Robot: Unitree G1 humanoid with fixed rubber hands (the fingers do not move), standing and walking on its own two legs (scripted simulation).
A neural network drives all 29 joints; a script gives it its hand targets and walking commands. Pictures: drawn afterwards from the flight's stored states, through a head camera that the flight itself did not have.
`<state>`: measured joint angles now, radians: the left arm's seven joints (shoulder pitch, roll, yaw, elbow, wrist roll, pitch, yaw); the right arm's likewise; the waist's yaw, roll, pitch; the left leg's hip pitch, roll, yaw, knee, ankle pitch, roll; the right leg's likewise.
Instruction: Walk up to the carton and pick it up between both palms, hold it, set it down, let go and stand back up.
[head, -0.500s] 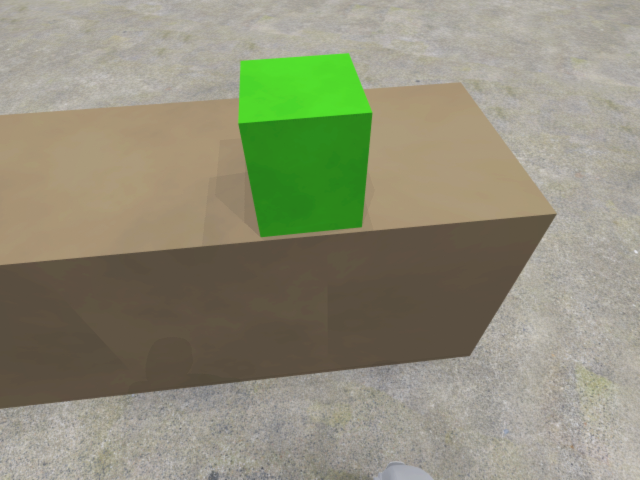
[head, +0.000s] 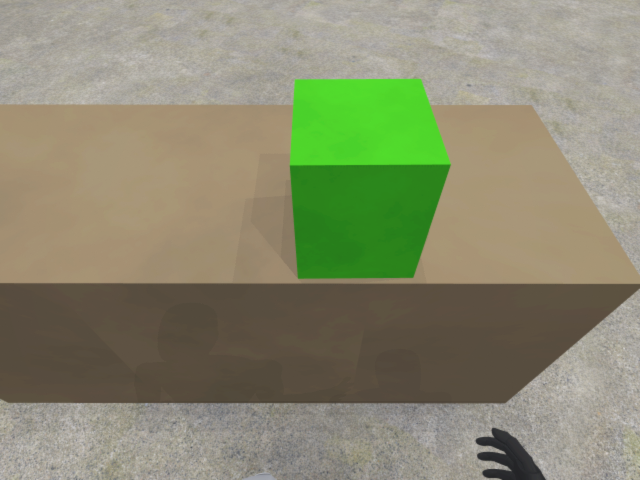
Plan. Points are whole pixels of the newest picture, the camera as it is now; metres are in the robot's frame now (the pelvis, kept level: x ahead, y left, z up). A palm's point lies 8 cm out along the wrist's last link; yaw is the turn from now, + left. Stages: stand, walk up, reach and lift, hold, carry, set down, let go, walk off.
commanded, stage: walk up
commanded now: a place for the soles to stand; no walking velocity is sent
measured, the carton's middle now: (356, 183) +0.56 -0.04 +0.03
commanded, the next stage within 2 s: none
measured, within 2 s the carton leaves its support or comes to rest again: neither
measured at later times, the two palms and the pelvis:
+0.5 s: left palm out of the picture +0.14 +0.23 -0.09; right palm out of the picture +0.09 -0.26 -0.09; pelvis +0.03 +0.00 +0.02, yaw -5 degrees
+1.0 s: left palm out of the picture +0.10 +0.29 -0.12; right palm out of the picture +0.08 -0.25 -0.10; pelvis +0.07 +0.03 +0.01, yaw -6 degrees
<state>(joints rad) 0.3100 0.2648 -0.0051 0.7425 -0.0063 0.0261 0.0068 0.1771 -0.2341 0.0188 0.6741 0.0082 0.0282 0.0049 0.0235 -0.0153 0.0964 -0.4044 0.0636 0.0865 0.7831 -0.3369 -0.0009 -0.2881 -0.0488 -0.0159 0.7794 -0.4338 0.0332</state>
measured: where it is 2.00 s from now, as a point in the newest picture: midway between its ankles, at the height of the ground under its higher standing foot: outside the picture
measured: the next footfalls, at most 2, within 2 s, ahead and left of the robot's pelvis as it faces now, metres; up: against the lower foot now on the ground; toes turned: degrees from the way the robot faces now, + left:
right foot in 1.26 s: +0.20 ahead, -0.10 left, +0.00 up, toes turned +4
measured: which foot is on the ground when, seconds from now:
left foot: down 0.00-1.00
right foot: down 0.00-0.96, up 0.98-1.00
